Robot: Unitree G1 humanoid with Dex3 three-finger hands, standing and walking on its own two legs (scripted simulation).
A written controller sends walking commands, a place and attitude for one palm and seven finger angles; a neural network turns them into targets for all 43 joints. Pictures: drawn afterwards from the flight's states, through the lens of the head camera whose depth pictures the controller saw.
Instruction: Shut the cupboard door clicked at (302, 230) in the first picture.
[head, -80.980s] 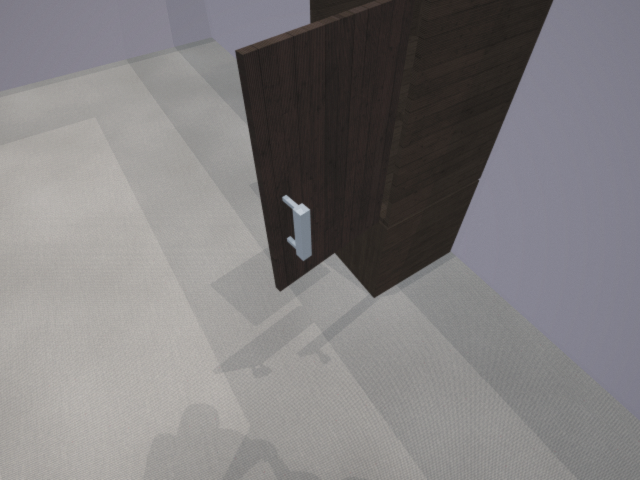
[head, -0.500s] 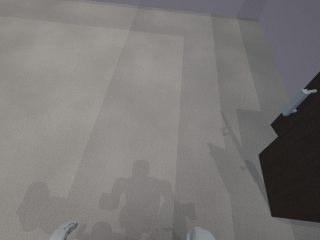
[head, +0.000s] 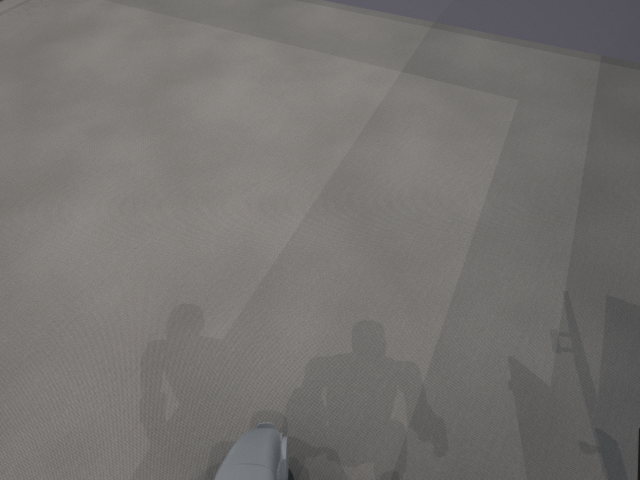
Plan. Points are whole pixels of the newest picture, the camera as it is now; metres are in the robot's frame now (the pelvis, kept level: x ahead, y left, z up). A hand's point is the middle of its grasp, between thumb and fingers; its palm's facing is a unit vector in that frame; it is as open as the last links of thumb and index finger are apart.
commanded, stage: walk to a spot facing it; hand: left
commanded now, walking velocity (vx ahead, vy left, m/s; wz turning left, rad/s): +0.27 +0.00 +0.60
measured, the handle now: out of the picture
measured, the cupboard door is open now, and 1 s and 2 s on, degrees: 19 19 19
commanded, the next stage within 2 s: turn to face it in 0.30 s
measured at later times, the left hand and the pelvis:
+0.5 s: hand (164, 365) +0.28 +0.27 -0.15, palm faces +0.26 -0.95 -0.19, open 7.4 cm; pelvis +0.19 +0.05 +0.01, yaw +13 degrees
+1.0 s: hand (192, 349) +0.32 +0.24 -0.16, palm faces +0.11 -0.97 -0.23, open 7.3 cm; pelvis +0.30 +0.05 +0.00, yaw +1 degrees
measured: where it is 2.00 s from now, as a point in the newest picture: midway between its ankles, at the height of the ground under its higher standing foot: (311, 422)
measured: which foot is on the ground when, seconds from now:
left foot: up 0.00-0.12, down 0.14-0.70, up 0.72-1.00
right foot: down 0.00-0.14, up 0.16-0.64, down 0.66-1.00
